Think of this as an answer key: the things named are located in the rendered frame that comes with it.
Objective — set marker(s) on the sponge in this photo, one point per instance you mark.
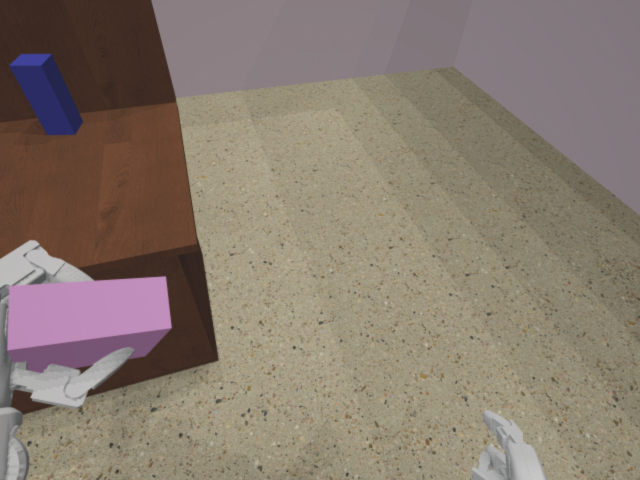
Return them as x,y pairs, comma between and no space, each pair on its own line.
75,324

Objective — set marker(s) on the table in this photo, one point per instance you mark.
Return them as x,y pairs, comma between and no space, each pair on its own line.
114,199

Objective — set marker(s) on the robot right hand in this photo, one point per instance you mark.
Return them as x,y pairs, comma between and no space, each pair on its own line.
520,461

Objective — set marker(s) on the robot left forearm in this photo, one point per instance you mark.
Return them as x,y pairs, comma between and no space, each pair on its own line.
14,457

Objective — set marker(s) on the robot left hand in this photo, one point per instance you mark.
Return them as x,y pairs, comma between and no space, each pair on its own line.
58,385

